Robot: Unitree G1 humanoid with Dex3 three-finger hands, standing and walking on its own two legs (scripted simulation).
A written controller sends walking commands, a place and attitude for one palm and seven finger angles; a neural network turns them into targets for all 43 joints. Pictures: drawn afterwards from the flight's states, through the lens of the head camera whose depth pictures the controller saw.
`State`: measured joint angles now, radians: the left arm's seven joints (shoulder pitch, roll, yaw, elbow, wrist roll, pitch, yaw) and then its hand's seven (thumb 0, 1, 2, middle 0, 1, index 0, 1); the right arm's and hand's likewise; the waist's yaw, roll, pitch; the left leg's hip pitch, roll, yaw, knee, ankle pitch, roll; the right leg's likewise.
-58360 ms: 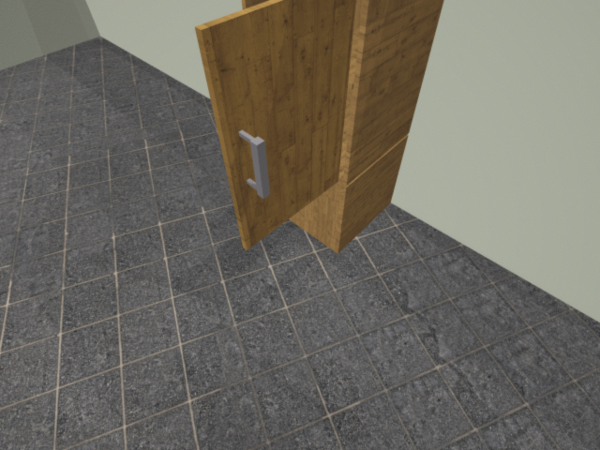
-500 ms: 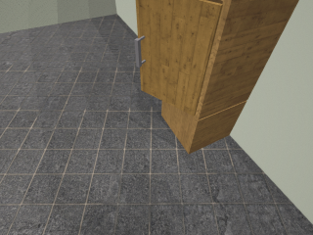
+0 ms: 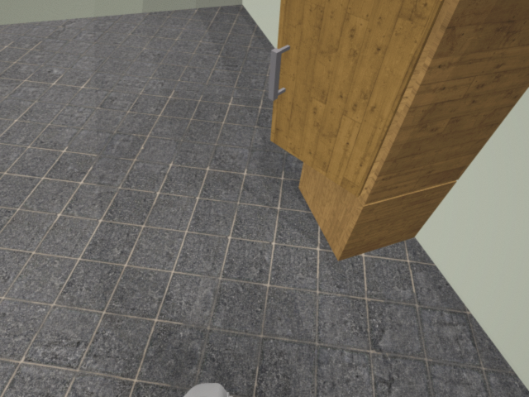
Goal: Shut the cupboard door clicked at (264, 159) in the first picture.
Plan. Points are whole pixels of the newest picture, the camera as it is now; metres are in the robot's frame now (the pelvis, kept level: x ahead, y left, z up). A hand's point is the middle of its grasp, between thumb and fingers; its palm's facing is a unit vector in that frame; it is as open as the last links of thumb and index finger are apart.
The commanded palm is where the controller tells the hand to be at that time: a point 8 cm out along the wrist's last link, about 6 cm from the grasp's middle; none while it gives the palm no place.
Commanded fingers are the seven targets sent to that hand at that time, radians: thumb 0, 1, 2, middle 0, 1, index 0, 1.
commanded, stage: walk to a spot facing it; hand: left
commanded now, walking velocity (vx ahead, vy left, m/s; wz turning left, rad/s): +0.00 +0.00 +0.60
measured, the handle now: (279, 73) +0.97 +0.00 -0.03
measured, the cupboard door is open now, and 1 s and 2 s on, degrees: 28 28 28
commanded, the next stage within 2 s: turn to face it in 1.98 s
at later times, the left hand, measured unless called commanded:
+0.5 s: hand out of the picture +0.04 +0.23 -0.15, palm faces +0.31 -0.90 -0.31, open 7.4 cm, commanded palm none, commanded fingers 0.00 0.90 0.90 -0.20 -0.30 -0.20 -0.30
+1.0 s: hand out of the picture -0.03 +0.23 -0.15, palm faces +0.58 -0.77 -0.27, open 7.4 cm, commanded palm none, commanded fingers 0.00 0.90 0.90 -0.20 -0.30 -0.20 -0.30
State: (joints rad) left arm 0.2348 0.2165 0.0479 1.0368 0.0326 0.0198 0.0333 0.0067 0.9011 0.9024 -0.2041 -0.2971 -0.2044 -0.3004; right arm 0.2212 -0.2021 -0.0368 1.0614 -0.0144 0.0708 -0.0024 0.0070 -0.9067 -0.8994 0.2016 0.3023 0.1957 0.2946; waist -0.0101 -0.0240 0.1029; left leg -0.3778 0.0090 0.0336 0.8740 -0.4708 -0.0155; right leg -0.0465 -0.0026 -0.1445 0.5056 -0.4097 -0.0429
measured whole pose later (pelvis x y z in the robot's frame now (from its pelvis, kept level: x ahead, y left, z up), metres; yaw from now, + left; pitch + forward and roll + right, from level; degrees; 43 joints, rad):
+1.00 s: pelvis +0.04 +0.00 +0.00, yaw +36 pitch +0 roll +0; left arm 0.22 0.26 0.08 0.89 0.03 0.02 -0.03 0.01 0.90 0.90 -0.20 -0.30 -0.20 -0.30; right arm 0.26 -0.22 -0.04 0.93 -0.03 0.02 0.02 0.01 -0.90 -0.90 0.20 0.30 0.20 0.30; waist -0.01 0.01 0.07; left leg -0.22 0.00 -0.08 0.53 -0.31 -0.01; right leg -0.43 -0.07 -0.06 0.75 -0.37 0.06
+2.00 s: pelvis +0.25 +0.26 +0.00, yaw +64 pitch -1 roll +0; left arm 0.18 0.17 0.05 0.92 0.04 -0.06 -0.02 0.01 0.90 0.90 -0.20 -0.30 -0.20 -0.30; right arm 0.38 -0.19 -0.06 1.10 -0.02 -0.01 0.01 0.01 -0.91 -0.90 0.20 0.30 0.20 0.29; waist -0.04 0.03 0.06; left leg -0.33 -0.01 0.00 1.04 -0.44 0.05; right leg -0.31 -0.06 -0.14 0.58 -0.25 -0.03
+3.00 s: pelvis +0.28 +0.44 +0.01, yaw +41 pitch +1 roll -2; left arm 0.15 0.30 0.10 0.89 0.03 0.08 -0.03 0.01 0.91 0.90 -0.20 -0.30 -0.20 -0.30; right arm 0.20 -0.22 -0.02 0.90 -0.03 0.01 -0.03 0.01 -0.91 -0.90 0.20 0.30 0.20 0.29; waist 0.02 -0.05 0.09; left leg -0.24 0.07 0.09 0.52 -0.29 0.01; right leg -0.48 0.03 0.01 1.01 -0.47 0.04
